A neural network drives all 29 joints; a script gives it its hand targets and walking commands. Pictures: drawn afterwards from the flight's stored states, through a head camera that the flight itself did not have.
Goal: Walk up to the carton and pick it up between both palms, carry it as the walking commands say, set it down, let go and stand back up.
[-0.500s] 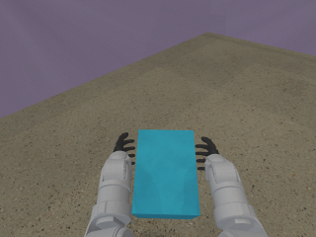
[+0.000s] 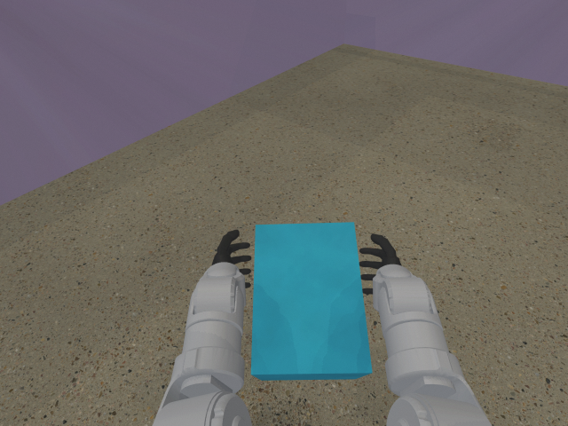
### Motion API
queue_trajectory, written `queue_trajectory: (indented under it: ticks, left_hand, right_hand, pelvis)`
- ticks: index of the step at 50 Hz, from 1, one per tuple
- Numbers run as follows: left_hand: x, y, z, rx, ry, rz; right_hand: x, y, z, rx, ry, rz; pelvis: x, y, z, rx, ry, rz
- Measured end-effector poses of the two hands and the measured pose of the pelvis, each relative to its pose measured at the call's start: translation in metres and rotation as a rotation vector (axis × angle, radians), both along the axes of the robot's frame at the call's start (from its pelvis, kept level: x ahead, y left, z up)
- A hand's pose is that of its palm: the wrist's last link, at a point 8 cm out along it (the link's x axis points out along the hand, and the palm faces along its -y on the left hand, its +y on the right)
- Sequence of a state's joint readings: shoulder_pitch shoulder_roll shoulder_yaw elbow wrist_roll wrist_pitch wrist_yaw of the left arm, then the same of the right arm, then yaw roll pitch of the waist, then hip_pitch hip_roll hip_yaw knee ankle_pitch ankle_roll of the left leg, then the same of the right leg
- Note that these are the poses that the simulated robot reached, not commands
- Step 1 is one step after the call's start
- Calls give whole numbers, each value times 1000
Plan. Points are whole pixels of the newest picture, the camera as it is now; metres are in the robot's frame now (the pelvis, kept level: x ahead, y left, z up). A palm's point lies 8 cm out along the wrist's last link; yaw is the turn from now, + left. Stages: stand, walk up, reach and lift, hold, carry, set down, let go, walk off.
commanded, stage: reach and lift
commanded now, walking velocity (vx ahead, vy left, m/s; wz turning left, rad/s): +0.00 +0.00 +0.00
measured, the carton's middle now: (306, 303) +0.34 +0.00 -0.04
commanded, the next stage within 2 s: hold in 0.92 s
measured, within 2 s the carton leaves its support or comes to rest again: neither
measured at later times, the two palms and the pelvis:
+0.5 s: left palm (216, 275) +0.32 +0.13 +0.07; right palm (387, 284) +0.31 -0.12 +0.06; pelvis +0.01 +0.01 +0.01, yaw +0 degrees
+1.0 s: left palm (216, 283) +0.31 +0.13 +0.07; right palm (388, 292) +0.30 -0.12 +0.05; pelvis +0.00 +0.01 +0.00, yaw +0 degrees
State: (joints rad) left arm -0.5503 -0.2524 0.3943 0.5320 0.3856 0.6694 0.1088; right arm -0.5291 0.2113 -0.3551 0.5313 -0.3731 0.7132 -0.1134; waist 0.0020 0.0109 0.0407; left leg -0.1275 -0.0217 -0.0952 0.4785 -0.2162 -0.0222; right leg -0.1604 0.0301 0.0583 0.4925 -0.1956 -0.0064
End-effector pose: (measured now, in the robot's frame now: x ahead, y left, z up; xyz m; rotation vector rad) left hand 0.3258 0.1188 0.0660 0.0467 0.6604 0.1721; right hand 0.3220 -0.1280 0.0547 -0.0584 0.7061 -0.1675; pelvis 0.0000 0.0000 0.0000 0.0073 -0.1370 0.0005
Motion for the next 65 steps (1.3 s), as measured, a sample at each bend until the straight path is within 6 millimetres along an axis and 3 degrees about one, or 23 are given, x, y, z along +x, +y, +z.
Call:
queue_trajectory:
  ticks: [20,42,65]
  left_hand:
    - [2,10,2,12,0,-49]
    - [-14,11,4,9,2,-54]
    - [-13,11,2,-7,-9,-48]
  right_hand:
    - [-7,7,0,-1,5,25]
    - [-22,7,0,-5,16,38]
    - [-18,7,-1,-14,17,39]
  pelvis:
    - [16,11,5,-7,-3,3]
    - [5,9,3,-5,-26,1]
    - [6,5,2,-5,-19,1]
